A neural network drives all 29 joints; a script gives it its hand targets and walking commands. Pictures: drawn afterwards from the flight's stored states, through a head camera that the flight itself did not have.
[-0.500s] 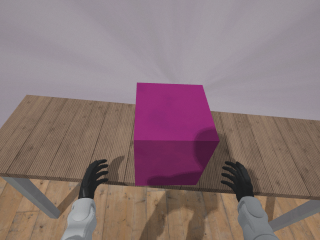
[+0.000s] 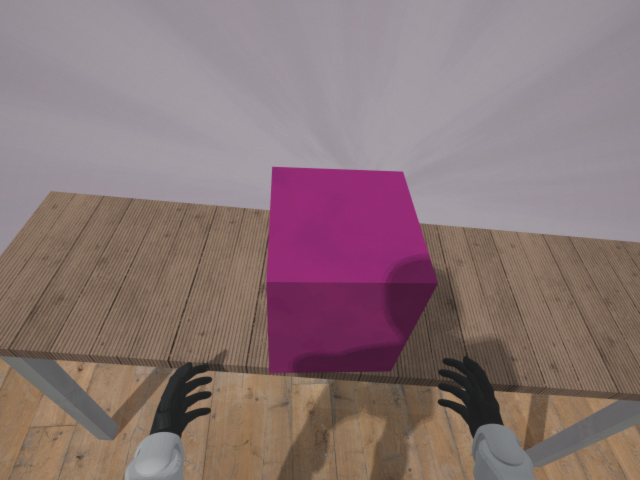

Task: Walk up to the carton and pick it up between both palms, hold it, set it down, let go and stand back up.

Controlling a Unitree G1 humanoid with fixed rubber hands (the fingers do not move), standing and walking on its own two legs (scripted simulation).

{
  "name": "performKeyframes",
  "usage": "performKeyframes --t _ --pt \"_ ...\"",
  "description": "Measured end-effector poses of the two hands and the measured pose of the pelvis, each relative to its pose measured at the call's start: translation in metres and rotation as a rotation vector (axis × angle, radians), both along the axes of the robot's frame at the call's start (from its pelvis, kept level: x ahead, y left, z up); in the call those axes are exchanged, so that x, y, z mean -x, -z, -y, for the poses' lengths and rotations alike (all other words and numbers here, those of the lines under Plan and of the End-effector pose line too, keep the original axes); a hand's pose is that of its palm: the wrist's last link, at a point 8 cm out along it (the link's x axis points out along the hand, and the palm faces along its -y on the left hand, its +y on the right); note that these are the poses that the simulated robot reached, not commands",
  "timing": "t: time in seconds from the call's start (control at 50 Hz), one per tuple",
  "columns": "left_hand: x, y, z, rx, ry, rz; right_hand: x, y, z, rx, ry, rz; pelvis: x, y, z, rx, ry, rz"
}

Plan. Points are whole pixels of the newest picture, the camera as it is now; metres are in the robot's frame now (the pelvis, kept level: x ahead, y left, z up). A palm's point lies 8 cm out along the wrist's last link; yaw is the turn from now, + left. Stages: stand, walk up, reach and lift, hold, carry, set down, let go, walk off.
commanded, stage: set down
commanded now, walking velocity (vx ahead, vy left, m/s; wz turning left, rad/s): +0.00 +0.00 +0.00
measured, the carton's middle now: (334, 274) +0.41 +0.00 -0.01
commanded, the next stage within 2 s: let go in 1.06 s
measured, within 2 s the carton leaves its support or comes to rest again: neither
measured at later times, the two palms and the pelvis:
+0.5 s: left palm (163, 446) +0.18 +0.21 -0.08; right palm (485, 448) +0.19 -0.21 -0.07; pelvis +0.01 +0.00 +0.00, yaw +0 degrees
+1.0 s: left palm (165, 447) +0.18 +0.21 -0.08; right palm (482, 446) +0.19 -0.21 -0.08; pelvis +0.01 +0.00 +0.00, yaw +0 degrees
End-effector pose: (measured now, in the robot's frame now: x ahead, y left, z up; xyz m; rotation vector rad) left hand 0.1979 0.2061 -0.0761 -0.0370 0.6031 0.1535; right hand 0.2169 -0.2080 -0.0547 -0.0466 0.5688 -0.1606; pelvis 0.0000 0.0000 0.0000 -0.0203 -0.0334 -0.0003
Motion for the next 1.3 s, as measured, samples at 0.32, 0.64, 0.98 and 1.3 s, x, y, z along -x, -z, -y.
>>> performKeyframes --t 0.32,0.64,0.98,1.3 --pt "0.023 0.004 -0.003 -0.013 -0.025 -0.113 0.029 0.021 0.002 -0.003 -0.010 -0.113 -0.006 0.000 0.000 0.000 -0.001 0.030" --pt "0.022 0.004 -0.002 -0.009 -0.021 -0.140 0.029 0.018 0.002 -0.001 -0.020 -0.111 -0.006 0.000 0.000 0.000 -0.001 0.032" --pt "0.021 0.007 -0.001 -0.006 -0.011 -0.180 0.027 0.022 0.001 0.008 -0.030 -0.138 -0.010 0.000 0.000 0.000 -0.001 0.027" --pt "0.020 0.011 0.002 -0.009 0.024 -0.210 0.033 0.026 0.003 0.011 -0.022 -0.162 -0.012 0.000 0.000 0.000 -0.001 0.024"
